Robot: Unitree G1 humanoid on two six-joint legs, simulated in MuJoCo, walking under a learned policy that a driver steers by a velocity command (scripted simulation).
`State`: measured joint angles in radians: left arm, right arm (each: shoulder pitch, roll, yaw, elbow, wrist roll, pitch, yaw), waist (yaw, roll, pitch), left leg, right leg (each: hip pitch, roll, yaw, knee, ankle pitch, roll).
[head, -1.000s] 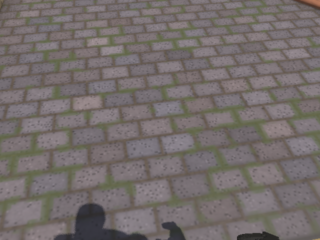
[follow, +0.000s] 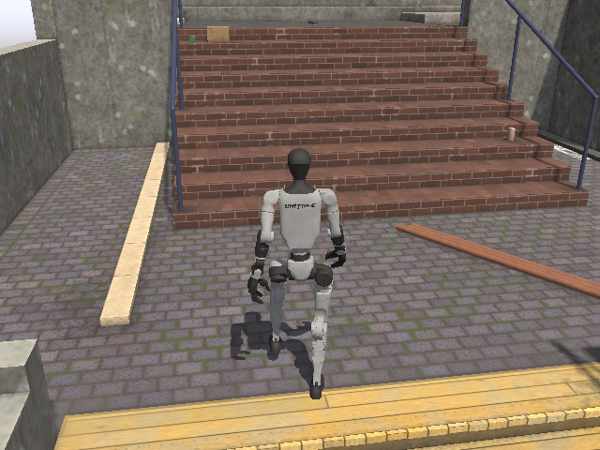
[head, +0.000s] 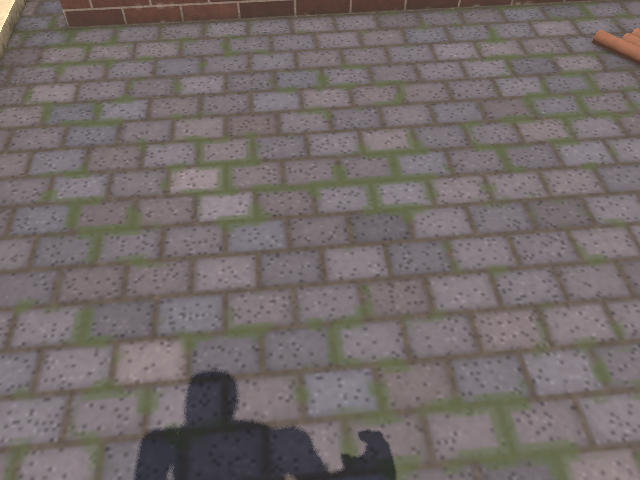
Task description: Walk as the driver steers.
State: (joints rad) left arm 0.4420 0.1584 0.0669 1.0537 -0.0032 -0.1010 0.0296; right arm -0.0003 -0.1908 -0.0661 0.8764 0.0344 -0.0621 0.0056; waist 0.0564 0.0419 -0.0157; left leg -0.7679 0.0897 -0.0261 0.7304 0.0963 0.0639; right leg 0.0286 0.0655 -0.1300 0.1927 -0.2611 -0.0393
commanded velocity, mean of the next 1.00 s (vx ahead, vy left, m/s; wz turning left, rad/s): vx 0.50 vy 0.00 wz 0.21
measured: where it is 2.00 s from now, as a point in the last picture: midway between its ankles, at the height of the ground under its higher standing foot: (335, 253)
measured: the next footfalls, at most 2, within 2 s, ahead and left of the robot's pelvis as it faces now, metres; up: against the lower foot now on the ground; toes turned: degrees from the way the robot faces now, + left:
left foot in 0.14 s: +0.28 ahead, +0.13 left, +0.00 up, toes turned +8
right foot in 0.64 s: +0.57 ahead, +0.01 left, +0.00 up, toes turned +22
